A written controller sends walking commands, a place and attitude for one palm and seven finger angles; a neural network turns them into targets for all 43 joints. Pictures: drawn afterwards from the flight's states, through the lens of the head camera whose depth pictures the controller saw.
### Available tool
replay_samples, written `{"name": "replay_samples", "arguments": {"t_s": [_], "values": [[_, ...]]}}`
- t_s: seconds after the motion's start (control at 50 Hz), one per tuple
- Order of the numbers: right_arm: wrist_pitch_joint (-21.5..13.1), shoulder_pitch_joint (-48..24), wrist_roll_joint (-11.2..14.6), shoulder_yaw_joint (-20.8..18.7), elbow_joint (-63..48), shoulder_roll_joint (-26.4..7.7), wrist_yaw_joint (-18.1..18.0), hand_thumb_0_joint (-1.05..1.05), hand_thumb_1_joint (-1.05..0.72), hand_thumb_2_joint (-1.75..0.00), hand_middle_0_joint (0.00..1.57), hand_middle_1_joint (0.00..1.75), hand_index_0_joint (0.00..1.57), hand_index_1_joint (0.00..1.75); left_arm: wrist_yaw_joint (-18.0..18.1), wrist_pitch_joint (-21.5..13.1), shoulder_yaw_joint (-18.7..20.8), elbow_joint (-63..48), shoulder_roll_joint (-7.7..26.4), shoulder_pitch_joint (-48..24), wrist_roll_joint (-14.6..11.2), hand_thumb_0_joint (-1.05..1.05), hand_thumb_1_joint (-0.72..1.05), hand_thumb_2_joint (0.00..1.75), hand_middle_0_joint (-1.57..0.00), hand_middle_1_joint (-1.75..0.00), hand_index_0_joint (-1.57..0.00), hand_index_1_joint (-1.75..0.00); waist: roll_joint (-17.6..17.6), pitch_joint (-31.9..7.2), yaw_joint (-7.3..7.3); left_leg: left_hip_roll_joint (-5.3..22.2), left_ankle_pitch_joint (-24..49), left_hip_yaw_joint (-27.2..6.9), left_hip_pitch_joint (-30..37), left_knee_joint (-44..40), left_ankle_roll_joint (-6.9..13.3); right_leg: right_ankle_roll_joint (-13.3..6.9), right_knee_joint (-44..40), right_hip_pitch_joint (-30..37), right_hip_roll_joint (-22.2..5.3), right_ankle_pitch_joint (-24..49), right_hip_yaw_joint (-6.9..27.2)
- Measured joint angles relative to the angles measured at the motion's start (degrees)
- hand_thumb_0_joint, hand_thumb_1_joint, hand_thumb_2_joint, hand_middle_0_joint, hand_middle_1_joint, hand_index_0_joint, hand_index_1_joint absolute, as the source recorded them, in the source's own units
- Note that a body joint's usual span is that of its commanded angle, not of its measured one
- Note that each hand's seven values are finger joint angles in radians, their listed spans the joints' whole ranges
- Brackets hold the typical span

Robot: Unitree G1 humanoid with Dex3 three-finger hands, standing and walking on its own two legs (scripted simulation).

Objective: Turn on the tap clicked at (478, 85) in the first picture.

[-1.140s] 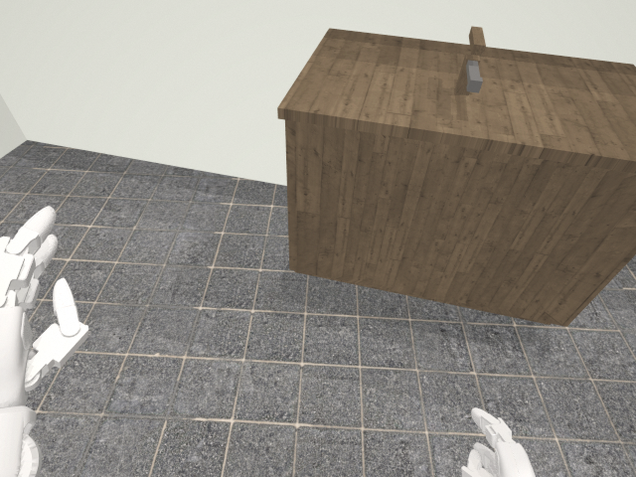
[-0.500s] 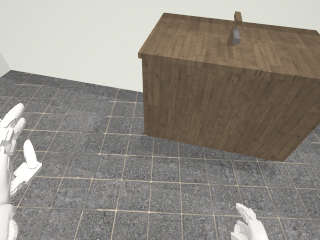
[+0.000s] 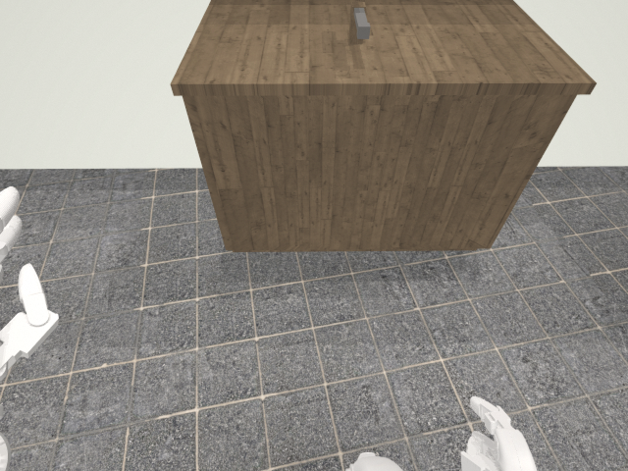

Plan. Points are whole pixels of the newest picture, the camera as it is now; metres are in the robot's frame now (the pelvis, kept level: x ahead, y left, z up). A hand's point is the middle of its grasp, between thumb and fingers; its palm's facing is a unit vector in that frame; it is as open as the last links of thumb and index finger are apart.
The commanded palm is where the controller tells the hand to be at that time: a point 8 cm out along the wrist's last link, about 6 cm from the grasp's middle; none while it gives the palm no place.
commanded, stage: walk to a spot facing it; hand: left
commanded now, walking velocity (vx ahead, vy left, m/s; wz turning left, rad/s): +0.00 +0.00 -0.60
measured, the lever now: (363, 30) +1.03 -0.03 +0.11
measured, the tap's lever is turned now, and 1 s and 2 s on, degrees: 0 0 0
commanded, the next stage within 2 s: take the last steps up to it in 0.98 s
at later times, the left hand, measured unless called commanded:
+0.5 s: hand (204, 238) +0.29 +0.13 +0.20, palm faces +0.17 -0.90 -0.40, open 7.5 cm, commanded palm +0.25 +0.18 +0.20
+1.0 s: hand (349, 179) +0.39 +0.00 +0.20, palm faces +0.04 -0.87 -0.50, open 7.5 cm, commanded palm +0.35 +0.06 +0.20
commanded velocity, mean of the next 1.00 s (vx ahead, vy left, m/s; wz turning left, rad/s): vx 0.32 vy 0.00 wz -0.18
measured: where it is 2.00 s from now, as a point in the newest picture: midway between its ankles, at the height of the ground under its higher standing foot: (409, 434)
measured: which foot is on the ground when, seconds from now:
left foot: down 0.00-0.14, up 0.16-0.44, down 0.46-0.72, up 0.74-1.00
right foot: up 0.00-0.12, down 0.14-0.46, up 0.48-0.70, down 0.72-1.00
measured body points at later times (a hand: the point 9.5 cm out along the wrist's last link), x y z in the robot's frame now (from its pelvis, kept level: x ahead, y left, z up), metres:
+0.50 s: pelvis +0.02 -0.03 +0.01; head +0.01 -0.03 +0.46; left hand +0.27 +0.18 +0.22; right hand +0.07 -0.33 -0.07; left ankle +0.07 +0.10 -0.72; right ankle +0.01 -0.12 -0.71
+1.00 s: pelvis +0.10 -0.14 +0.02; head +0.12 -0.16 +0.47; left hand +0.38 +0.04 +0.22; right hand +0.12 -0.42 -0.09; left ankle +0.24 -0.03 -0.66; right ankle +0.06 -0.18 -0.72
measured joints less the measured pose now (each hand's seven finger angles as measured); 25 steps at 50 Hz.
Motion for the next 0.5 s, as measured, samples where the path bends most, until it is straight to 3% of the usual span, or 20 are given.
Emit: {"name": "replay_samples", "arguments": {"t_s": [0.04,0.1,0.12,0.14,0.16,0.2,0.26,0.32,0.42,0.46,0.5], "values": [[-0.8,0.6,0.1,0.2,0.1,0.2,0.3,0.01,-0.91,-0.90,0.20,0.30,0.20,0.30,0.1,0.3,-0.6,1.3,-0.9,-0.1,0.1,0.02,0.89,0.90,-0.21,-0.30,-0.21,-0.31,1.6,-0.1,0.64,2.1,-0.5,1.1,1.0,0.0,-0.7,0.7,1.3,1.2,-1.8,-2.2,-4.0],[-2.3,1.5,0.1,1.2,-0.3,0.5,1.1,0.01,-0.91,-0.90,0.20,0.30,0.20,0.30,0.1,0.7,-2.0,2.1,-1.7,-1.3,0.4,0.02,0.89,0.90,-0.20,-0.30,-0.20,-0.30,3.5,-0.2,1.37,5.6,-1.4,2.6,1.2,1.8,-2.2,1.0,-5.8,6.3,-3.9,-1.8,-8.5],[-2.8,1.8,0.0,1.5,-0.6,0.6,1.4,0.01,-0.91,-0.90,0.20,0.30,0.20,0.30,0.0,0.7,-2.3,2.1,-1.4,-2.0,0.5,0.02,0.89,0.90,-0.20,-0.30,-0.20,-0.30,3.7,-0.2,1.32,6.5,-2.2,2.8,0.5,3.4,-2.6,0.7,-9.7,8.5,-4.3,-0.7,-9.2],[-3.2,1.9,0.0,1.8,-0.8,0.7,1.6,0.01,-0.91,-0.90,0.20,0.30,0.20,0.30,0.0,0.5,-2.5,2.0,-1.0,-2.9,0.8,0.02,0.89,0.90,-0.20,-0.30,-0.20,-0.30,3.8,-0.1,1.28,7.4,-3.6,2.7,-0.8,6.0,-2.7,-1.0,-12.2,9.2,-4.0,2.5,-9.4],[-3.4,1.4,-0.1,1.9,-0.4,0.6,1.6,0.01,-0.91,-0.90,0.20,0.30,0.20,0.30,-0.1,0.2,-3.0,2.1,-1.1,-4.1,0.9,0.02,0.89,0.90,-0.20,-0.30,-0.20,-0.30,4.0,0.3,1.01,7.2,-8.1,0.9,-2.6,9.9,-2.6,-2.9,-11.0,8.3,-3.4,3.7,-9.5],[-3.0,0.0,-0.4,1.9,1.4,0.2,1.8,0.01,-0.90,-0.90,0.20,0.30,0.20,0.30,0.2,0.1,-4.0,2.2,-1.6,-5.7,0.8,0.02,0.89,0.90,-0.20,-0.30,-0.20,-0.30,3.4,1.0,0.51,4.2,-13.0,-3.8,-7.0,20.7,-2.7,-5.2,-9.8,7.1,-2.7,3.7,-8.7],[-1.3,-1.0,-0.9,1.7,2.8,-0.6,1.8,0.01,-0.91,-0.90,0.20,0.30,0.20,0.30,0.3,-0.6,-4.2,0.6,-2.1,-3.4,0.4,0.02,0.88,0.90,-0.21,-0.30,-0.21,-0.31,2.7,0.8,-0.94,1.0,-10.3,-7.2,-11.0,29.9,-3.1,-5.9,-14.1,8.4,-1.3,6.0,-6.9],[-0.2,0.1,-1.0,1.2,3.1,-0.9,1.4,0.02,-0.91,-0.90,0.20,0.30,0.20,0.30,0.0,-2.0,-3.1,-1.1,-0.3,0.4,0.3,0.02,0.88,0.90,-0.21,-0.30,-0.21,-0.31,1.0,-0.9,-1.97,0.2,-8.5,-6.9,-10.9,24.5,-2.9,-6.1,-19.7,10.1,-0.4,9.0,-4.8],[-1.0,3.2,-0.9,0.2,3.0,-2.7,0.1,0.02,-0.91,-0.90,0.20,0.30,0.20,0.30,0.5,-3.3,-1.8,-0.8,1.8,1.7,0.6,0.02,0.88,0.90,-0.21,-0.30,-0.21,-0.31,-1.1,-4.2,-1.61,-0.7,-6.6,-4.7,-3.4,3.5,-1.2,-6.4,-23.4,11.2,0.2,10.5,-1.5],[-1.7,4.0,-0.7,-0.1,2.3,-3.9,-0.6,0.02,-0.91,-0.90,0.20,0.30,0.20,0.30,0.8,-3.5,-1.7,0.0,1.2,0.8,0.6,0.02,0.88,0.90,-0.21,-0.30,-0.21,-0.31,-0.2,-5.0,-1.50,-0.6,-6.6,-4.2,1.8,-5.7,0.3,-5.8,-21.1,10.7,1.2,8.6,-1.0],[-2.3,3.4,-0.6,-0.5,2.2,-3.5,-1.5,0.01,-0.91,-0.90,0.20,0.30,0.20,0.30,1.1,-3.5,-1.2,1.7,0.7,-1.0,0.7,0.02,0.88,0.90,-0.21,-0.30,-0.21,-0.31,-0.3,-4.4,-1.75,-0.2,1.6,-3.5,2.9,-6.7,0.1,-4.5,-13.1,8.5,1.0,1.7,-1.9]]}}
